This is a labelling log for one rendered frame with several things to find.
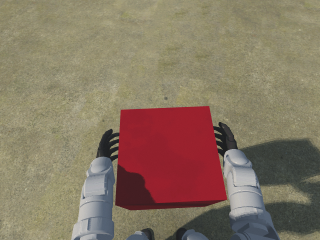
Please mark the carton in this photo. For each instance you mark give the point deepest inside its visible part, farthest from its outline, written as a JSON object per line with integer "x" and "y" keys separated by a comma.
{"x": 168, "y": 158}

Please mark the left robot forearm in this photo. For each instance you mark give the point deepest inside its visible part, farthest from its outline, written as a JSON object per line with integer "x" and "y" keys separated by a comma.
{"x": 96, "y": 203}

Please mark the right robot forearm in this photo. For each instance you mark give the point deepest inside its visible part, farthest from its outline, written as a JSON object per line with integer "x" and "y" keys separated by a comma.
{"x": 248, "y": 213}

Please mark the robot left shin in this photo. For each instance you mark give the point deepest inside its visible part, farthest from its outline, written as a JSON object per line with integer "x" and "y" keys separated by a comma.
{"x": 140, "y": 233}

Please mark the left robot hand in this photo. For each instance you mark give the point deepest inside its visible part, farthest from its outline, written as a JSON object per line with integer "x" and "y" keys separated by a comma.
{"x": 105, "y": 145}

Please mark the robot left foot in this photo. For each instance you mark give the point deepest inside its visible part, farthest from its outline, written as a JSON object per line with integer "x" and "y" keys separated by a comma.
{"x": 147, "y": 233}

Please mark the right robot hand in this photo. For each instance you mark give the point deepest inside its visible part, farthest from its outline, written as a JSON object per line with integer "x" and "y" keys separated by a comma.
{"x": 227, "y": 138}

